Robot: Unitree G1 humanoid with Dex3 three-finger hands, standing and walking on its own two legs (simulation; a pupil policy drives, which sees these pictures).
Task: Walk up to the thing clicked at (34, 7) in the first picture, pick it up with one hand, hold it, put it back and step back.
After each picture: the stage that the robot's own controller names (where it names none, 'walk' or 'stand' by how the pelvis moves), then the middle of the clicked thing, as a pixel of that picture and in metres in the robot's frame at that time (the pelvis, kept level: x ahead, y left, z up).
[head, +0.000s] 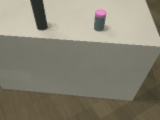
stand; (38, 9) +0.86 +0.27 +0.01
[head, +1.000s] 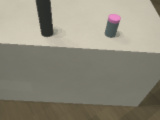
walk; (44, 13) +0.74 +0.19 +0.04
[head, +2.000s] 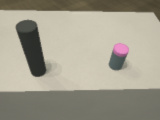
stand; (33, 51) +0.47 +0.22 +0.03
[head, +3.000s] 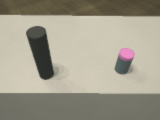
stand; (42, 56) +0.49 +0.18 +0.01
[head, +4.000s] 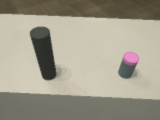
stand; (45, 56) +0.48 +0.18 +0.02
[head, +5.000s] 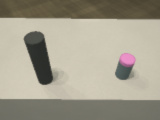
stand; (40, 61) +0.46 +0.19 +0.01
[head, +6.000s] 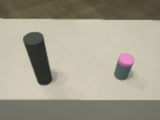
stand; (39, 61) +0.46 +0.19 +0.01
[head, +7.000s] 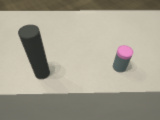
rise first; (36, 55) +0.47 +0.20 +0.02
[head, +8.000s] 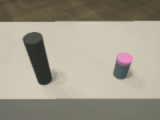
rise first; (39, 61) +0.46 +0.22 +0.02
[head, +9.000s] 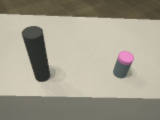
go down; (38, 57) +0.46 +0.20 +0.03
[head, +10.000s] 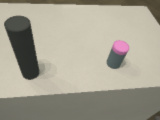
go down; (25, 52) +0.45 +0.20 +0.06
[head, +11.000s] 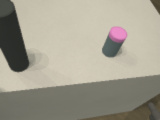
close in; (11, 42) +0.45 +0.20 +0.08
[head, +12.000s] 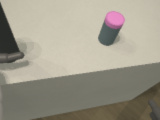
close; out of the picture +0.46 +0.22 +0.11
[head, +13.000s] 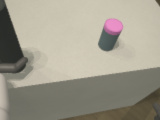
lift; (5, 41) +0.44 +0.20 +0.10
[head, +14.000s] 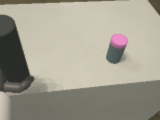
lift; (12, 60) +0.36 +0.20 +0.14
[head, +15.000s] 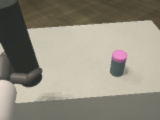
hold; (19, 48) +0.33 +0.18 +0.24
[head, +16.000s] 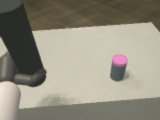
hold; (23, 49) +0.33 +0.16 +0.24
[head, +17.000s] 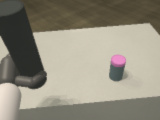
crouch; (24, 52) +0.33 +0.16 +0.23
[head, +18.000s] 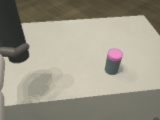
crouch; (8, 24) +0.44 +0.21 +0.23
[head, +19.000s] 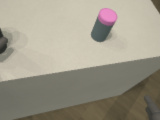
lower; out of the picture +0.50 +0.23 +0.10
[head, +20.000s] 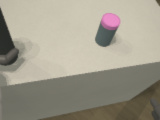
lower; out of the picture +0.47 +0.22 +0.10
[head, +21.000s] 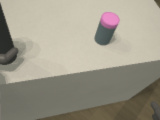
lower; out of the picture +0.47 +0.21 +0.10
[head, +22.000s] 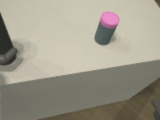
lower; out of the picture +0.47 +0.22 +0.10
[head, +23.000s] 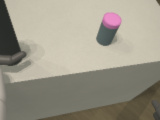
open; (1, 32) +0.47 +0.20 +0.10
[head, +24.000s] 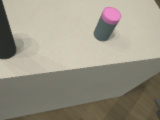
rise; out of the picture +0.47 +0.21 +0.11
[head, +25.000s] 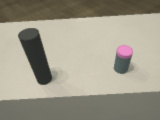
sink last; (37, 59) +0.45 +0.21 +0.06
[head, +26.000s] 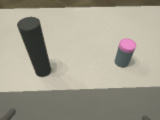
stand; (37, 50) +0.46 +0.20 +0.06
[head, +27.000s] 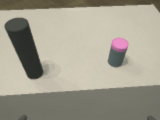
stand; (27, 52) +0.45 +0.22 +0.07
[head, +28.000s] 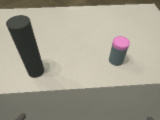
stand; (28, 50) +0.46 +0.21 +0.08
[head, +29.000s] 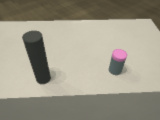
stand; (38, 60) +0.47 +0.20 +0.02
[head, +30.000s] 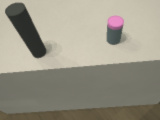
walk; (29, 34) +0.54 +0.24 +0.03
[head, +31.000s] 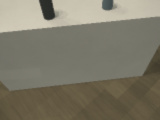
walk; out of the picture +0.83 +0.23 +0.05
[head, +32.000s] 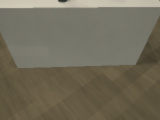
stand; out of the picture +1.10 +0.19 +0.04
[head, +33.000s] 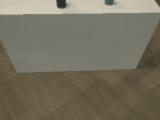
stand; out of the picture +1.08 +0.18 +0.01
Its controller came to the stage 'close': yes
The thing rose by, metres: 0.21
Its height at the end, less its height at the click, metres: +0.00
